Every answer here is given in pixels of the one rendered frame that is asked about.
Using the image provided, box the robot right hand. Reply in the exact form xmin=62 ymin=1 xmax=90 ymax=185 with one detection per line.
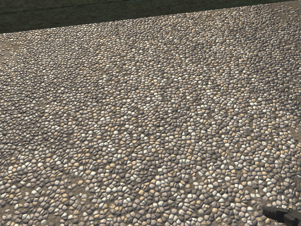
xmin=262 ymin=206 xmax=301 ymax=226

